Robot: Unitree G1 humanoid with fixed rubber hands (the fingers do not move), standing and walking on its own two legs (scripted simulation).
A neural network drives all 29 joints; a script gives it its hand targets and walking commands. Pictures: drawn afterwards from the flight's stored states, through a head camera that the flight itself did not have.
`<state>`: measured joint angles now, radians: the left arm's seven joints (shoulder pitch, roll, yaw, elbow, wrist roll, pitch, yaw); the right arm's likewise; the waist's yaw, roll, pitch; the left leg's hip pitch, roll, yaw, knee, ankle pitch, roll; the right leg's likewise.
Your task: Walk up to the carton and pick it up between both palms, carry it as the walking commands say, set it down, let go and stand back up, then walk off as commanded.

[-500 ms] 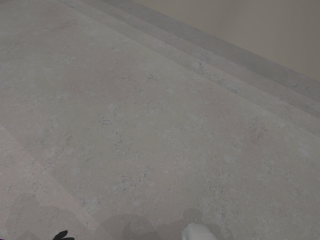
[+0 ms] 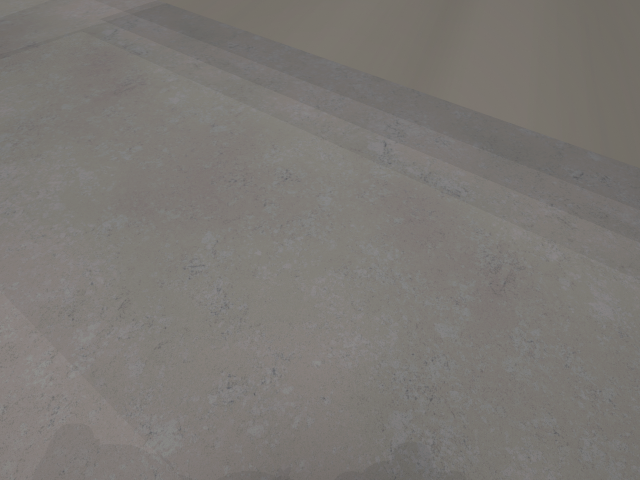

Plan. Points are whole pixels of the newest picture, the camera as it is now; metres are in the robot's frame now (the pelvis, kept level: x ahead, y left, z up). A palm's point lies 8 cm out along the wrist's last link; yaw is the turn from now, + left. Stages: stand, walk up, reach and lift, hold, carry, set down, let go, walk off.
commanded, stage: stand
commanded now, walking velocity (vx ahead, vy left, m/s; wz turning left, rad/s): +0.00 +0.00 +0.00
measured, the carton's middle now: out of the picture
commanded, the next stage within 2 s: walk off in 1.84 s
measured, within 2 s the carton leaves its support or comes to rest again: neither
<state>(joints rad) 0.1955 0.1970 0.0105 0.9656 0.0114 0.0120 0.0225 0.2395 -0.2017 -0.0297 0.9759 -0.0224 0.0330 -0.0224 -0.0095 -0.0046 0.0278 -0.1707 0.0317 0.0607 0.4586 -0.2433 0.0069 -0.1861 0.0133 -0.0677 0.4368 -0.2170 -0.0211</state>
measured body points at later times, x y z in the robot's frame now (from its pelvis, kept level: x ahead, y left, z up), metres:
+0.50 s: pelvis +0.00 +0.01 +0.01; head +0.01 +0.01 +0.46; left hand -0.02 +0.23 -0.16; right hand -0.01 -0.21 -0.15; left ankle -0.01 +0.11 -0.74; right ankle +0.01 -0.11 -0.74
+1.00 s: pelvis +0.01 +0.02 +0.01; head +0.01 +0.02 +0.45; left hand -0.03 +0.22 -0.16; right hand -0.03 -0.19 -0.16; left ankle -0.01 +0.11 -0.74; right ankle +0.01 -0.11 -0.74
